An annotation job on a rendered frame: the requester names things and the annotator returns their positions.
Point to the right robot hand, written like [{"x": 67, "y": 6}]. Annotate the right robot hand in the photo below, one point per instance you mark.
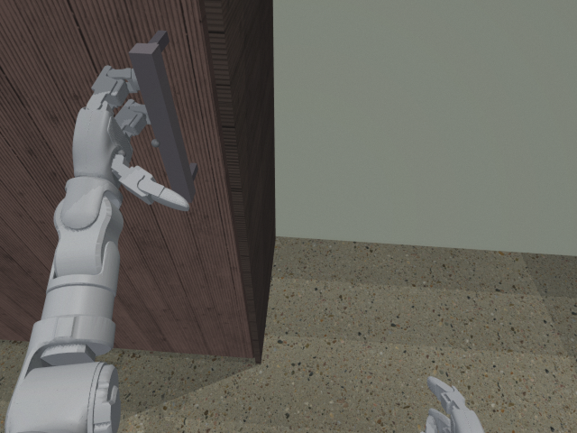
[{"x": 462, "y": 420}]

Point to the wardrobe door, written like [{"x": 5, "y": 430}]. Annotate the wardrobe door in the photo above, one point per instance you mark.
[{"x": 180, "y": 286}]

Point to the robot left forearm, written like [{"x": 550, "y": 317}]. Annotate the robot left forearm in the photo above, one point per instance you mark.
[{"x": 76, "y": 322}]

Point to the robot left upper arm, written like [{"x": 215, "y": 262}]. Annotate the robot left upper arm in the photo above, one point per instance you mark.
[{"x": 73, "y": 398}]

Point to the left robot hand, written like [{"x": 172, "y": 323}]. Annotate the left robot hand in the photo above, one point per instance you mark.
[{"x": 99, "y": 136}]

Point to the handle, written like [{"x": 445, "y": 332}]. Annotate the handle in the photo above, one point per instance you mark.
[{"x": 153, "y": 82}]

